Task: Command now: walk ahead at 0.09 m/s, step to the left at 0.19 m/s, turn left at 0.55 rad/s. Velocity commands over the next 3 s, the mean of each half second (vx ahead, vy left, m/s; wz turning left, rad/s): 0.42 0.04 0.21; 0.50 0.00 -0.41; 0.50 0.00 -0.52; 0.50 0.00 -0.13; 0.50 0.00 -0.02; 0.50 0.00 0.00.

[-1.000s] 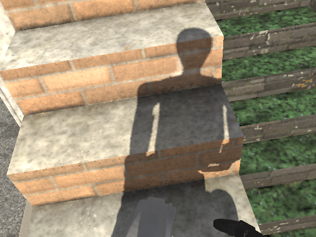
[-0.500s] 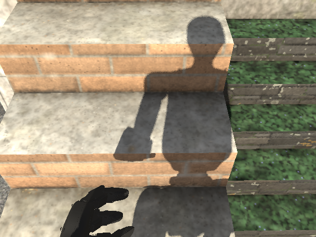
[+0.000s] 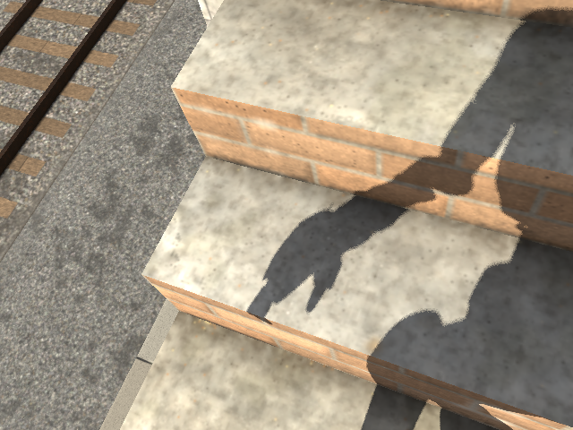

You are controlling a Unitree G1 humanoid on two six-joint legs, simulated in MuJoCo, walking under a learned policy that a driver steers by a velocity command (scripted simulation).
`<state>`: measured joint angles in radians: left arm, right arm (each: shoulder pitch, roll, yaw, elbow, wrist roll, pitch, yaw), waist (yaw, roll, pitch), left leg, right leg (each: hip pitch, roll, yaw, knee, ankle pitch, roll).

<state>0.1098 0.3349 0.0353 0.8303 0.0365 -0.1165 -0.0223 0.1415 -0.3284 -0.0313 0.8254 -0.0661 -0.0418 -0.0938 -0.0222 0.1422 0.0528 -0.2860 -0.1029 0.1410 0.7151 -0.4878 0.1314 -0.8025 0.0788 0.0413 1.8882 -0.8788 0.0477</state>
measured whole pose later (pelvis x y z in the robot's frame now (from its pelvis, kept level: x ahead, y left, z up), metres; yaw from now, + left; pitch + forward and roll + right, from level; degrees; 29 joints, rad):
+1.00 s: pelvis +0.43 -0.13 +0.42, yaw -18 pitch +2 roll -1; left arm 0.51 0.16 0.05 1.05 0.04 -0.10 -0.02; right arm -0.03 -0.10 0.03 0.53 -0.01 -0.12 -0.03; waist 0.03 -0.02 -0.09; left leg -1.26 0.00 -0.01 2.29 -0.27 0.08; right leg -0.28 0.11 0.10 0.54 -0.29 -0.09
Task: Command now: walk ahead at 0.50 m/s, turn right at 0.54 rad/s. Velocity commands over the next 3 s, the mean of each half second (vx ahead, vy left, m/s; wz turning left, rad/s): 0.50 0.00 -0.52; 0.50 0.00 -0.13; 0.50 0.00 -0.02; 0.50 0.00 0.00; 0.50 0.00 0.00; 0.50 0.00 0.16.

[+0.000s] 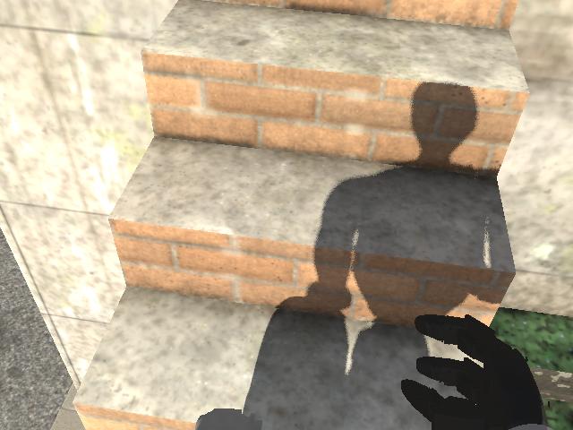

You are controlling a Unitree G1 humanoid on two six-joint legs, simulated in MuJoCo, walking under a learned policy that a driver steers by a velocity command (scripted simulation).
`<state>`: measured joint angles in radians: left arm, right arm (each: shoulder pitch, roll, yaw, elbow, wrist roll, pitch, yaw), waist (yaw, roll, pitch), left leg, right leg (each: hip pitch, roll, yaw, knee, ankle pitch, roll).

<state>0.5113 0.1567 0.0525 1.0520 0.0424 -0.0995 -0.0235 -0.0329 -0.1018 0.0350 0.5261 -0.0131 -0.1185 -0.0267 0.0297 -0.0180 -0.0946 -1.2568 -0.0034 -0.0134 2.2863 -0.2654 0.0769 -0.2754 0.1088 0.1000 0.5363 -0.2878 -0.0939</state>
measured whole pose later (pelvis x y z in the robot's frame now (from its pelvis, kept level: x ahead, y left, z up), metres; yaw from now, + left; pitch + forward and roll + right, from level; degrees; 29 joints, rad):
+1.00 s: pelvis +0.29 +0.04 +0.20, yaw -13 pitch +0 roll +2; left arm 0.56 0.09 -0.02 1.03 0.04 -0.11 -0.03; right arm 0.02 -0.04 0.04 0.63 0.01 -0.03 0.01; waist 0.08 0.00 -0.07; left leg -1.24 -0.01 0.08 2.30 -0.32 0.13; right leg -0.11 0.01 -0.08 0.47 -0.35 -0.08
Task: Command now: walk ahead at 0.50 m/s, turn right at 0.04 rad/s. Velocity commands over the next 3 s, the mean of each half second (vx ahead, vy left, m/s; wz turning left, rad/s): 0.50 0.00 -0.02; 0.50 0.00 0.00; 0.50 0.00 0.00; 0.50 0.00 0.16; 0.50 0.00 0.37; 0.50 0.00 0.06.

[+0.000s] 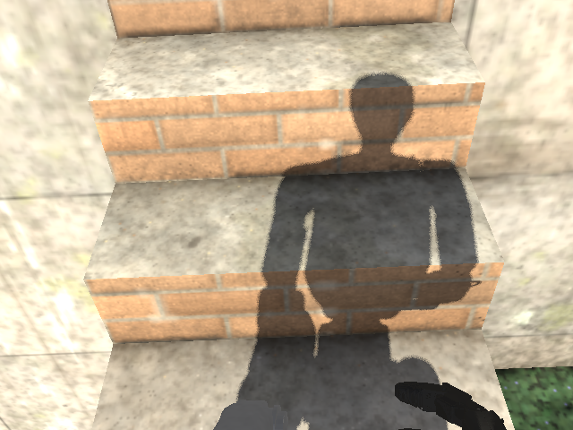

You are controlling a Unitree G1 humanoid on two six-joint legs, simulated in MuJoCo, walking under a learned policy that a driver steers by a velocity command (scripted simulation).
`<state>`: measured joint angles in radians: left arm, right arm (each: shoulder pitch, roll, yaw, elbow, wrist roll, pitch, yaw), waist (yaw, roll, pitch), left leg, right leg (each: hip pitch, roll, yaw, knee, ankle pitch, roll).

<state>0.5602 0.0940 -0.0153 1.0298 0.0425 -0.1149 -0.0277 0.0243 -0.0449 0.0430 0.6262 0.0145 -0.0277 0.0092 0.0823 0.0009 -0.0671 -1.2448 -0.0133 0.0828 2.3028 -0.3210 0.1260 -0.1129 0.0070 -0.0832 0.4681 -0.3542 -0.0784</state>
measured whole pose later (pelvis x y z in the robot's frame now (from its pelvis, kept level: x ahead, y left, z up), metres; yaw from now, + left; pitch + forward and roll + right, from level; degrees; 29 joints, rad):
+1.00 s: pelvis +0.49 +0.04 +0.38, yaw +0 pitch +0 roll +2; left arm 0.44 0.16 0.00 1.17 0.04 -0.14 -0.03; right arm 0.02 -0.05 0.03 0.64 0.01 -0.05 -0.01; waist 0.02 -0.02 -0.07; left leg -1.29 -0.01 -0.02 2.25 -0.16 0.16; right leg -0.21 -0.06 -0.15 0.51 -0.31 -0.04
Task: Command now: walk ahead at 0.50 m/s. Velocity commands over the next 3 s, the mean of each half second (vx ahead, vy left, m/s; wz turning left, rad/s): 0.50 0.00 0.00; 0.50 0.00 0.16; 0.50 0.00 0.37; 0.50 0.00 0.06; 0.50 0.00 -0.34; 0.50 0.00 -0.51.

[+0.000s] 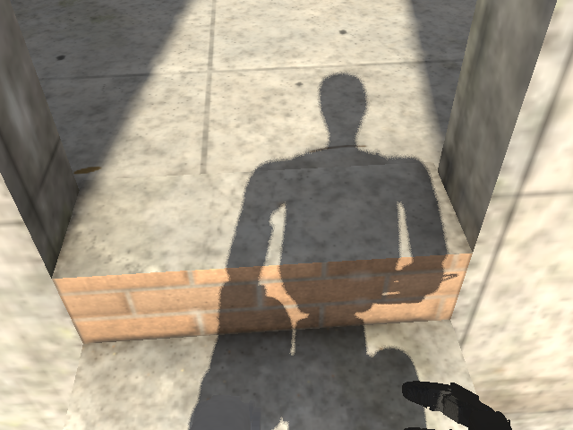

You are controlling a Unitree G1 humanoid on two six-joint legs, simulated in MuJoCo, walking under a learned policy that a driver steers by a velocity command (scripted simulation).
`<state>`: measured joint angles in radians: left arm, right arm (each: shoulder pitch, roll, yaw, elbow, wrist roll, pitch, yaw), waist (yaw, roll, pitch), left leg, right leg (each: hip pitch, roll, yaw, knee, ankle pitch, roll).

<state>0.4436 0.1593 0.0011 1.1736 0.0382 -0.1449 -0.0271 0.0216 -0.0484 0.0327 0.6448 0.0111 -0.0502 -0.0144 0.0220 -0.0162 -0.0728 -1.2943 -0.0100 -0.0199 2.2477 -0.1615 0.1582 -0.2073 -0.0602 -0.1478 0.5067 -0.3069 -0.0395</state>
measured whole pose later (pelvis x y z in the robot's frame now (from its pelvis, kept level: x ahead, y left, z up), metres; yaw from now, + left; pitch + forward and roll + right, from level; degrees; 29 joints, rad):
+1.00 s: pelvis +0.52 +0.03 +0.38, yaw +6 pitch +1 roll +0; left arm 0.47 0.14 0.03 1.05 0.04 -0.11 0.02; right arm 0.05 -0.04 0.00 0.55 0.00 0.00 -0.03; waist 0.00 -0.01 -0.04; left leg -1.32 -0.04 -0.08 2.36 -0.24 0.14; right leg -0.12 -0.07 -0.25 0.44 -0.33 -0.02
